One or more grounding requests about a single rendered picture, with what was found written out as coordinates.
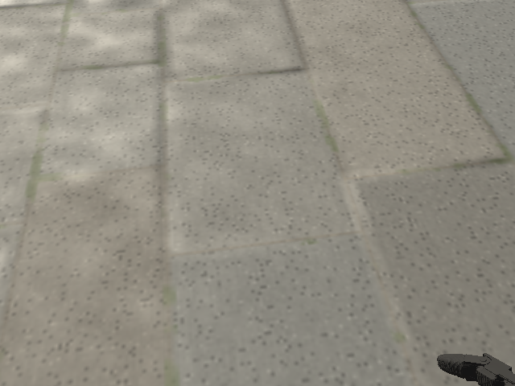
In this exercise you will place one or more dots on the robot right hand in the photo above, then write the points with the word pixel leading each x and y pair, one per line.
pixel 486 370

